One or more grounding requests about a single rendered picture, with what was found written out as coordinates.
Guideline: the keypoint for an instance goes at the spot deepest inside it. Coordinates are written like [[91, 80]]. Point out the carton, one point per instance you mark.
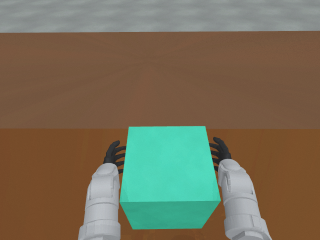
[[169, 180]]

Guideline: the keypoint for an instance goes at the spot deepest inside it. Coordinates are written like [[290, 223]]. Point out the robot right hand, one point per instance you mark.
[[222, 154]]

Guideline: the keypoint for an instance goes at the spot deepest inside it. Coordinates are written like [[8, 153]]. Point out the robot right forearm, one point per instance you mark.
[[243, 220]]

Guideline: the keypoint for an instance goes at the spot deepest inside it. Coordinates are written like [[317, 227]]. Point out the robot left forearm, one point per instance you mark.
[[101, 206]]

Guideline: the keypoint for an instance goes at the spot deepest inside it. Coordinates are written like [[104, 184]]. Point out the robot left hand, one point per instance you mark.
[[111, 156]]

